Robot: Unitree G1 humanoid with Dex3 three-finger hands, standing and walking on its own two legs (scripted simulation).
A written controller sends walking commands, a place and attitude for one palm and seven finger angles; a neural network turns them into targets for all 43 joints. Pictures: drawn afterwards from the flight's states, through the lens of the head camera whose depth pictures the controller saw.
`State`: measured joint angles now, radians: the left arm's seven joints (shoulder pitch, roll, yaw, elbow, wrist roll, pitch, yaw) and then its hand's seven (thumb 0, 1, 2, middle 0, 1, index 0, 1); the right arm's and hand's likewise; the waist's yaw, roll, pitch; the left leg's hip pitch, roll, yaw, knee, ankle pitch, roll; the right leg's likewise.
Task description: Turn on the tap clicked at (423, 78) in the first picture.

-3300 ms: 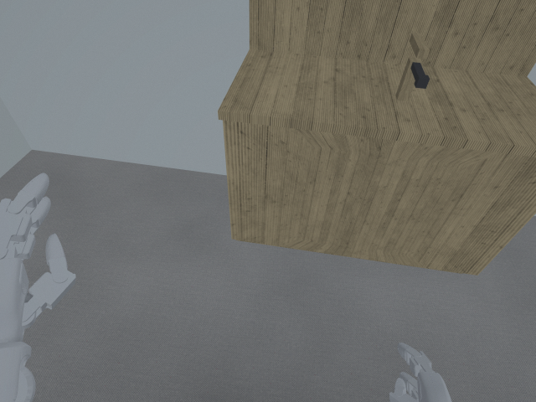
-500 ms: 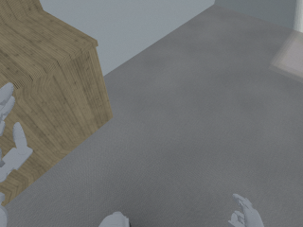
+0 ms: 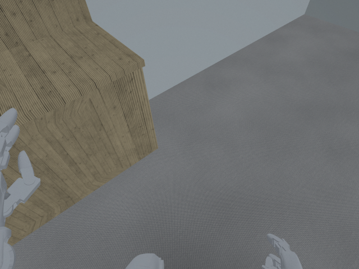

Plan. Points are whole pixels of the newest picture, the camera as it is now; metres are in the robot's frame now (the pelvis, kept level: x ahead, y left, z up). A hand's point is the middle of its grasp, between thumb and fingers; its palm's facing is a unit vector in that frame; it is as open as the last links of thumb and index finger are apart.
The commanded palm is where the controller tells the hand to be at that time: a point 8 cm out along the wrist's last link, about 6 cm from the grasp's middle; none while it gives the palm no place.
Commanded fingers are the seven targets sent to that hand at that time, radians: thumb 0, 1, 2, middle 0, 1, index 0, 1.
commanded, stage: turn to face it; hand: left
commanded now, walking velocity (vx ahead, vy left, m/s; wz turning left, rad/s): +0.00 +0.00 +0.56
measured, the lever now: out of the picture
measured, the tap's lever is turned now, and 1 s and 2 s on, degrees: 0 0 0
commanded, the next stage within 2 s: take the last steps up to it in 0.50 s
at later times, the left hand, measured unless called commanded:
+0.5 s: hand out of the picture +0.10 +0.26 +0.18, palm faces +0.61 -0.68 -0.41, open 7.4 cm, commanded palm +0.05 +0.29 +0.18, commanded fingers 0.00 0.90 0.90 -0.20 -0.30 -0.20 -0.30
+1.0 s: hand out of the picture +0.01 +0.26 +0.18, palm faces +0.73 -0.59 -0.35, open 7.4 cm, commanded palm -0.05 +0.28 +0.18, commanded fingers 0.00 0.90 0.90 -0.20 -0.30 -0.20 -0.30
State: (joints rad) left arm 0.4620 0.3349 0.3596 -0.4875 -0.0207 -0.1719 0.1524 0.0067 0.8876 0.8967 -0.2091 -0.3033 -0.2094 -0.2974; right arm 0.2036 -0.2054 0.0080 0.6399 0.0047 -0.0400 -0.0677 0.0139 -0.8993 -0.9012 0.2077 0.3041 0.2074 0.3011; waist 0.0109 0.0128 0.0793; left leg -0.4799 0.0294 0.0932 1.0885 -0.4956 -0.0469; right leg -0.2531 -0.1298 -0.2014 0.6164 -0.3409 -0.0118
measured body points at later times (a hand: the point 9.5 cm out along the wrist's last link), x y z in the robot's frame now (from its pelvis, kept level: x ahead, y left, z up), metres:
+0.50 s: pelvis -0.03 -0.03 +0.00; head -0.02 -0.03 +0.45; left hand +0.07 +0.29 +0.20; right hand +0.19 -0.17 -0.09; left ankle +0.01 +0.12 -0.73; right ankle +0.00 -0.14 -0.72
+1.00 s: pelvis -0.09 -0.04 +0.00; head -0.12 -0.04 +0.45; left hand -0.04 +0.29 +0.20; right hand +0.14 -0.22 -0.08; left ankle -0.15 +0.06 -0.73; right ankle -0.02 -0.13 -0.68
